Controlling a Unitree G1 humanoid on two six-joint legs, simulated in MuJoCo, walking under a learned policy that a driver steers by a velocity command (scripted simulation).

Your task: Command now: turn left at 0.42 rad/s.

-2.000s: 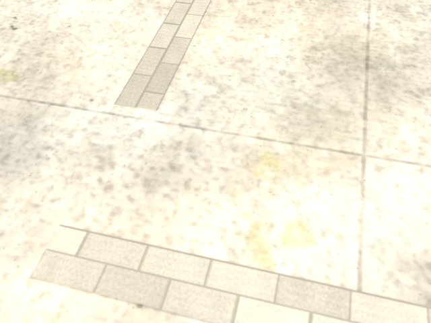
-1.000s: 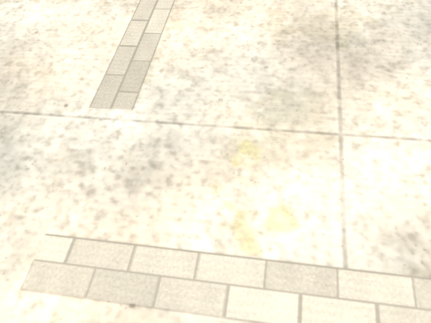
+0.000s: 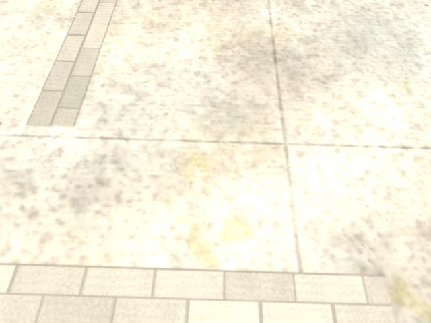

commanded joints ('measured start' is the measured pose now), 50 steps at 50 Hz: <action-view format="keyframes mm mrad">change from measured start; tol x16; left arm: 1 -88 188 54 -77 -19 -4 4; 50 -146 76 -19 -101 -16 -91 -46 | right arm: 1 6 -56 -13 -80 4 -5 18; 5 109 -252 -56 -125 -46 -32 8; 43 -57 -37 7 -130 -4 -8 -30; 50 219 -182 -34 -30 -17 -74 -16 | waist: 1 -15 -129 -81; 5 -45 311 -169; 8 -12 59 -103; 30 12 137 -135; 33 -71 -226 -92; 47 -4 -138 -41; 50 -93 216 -5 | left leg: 1 43 9 41 -117 115 7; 3 217 -34 8 -358 353 51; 5 335 375 -656 -504 842 365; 11 266 179 -369 -501 614 240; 21 253 137 -468 -511 378 245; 30 215 102 -503 -396 571 199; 33 6 -133 -236 -148 -58 30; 37 -50 -64 -211 165 -45 -80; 46 225 -67 18 -459 175 4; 50 434 284 -530 -630 -105 257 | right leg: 1 33 -254 148 -91 572 -181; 3 -44 -169 37 104 364 -93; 5 -416 73 87 606 -378 47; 12 -384 28 146 610 -18 66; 28 -149 53 136 75 -5 55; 31 55 -7 162 -218 289 -1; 33 57 -288 456 -243 584 -221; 39 53 -175 303 -217 483 -216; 46 -41 -131 341 -287 -170 -197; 50 -438 64 31 187 -147 -24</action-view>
